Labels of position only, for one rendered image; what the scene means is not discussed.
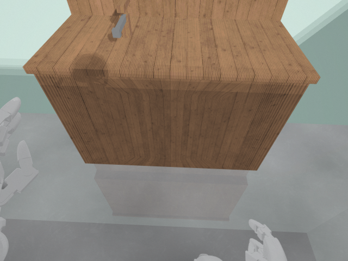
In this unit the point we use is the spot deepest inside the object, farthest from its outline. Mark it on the robot left hand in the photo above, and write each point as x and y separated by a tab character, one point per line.
19	179

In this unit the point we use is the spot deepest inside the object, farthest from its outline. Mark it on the counter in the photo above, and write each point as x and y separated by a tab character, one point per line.
191	83

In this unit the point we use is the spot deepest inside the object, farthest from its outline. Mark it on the tap lever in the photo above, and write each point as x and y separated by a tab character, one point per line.
116	32

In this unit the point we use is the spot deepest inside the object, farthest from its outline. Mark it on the robot right hand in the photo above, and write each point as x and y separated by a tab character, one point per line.
271	250

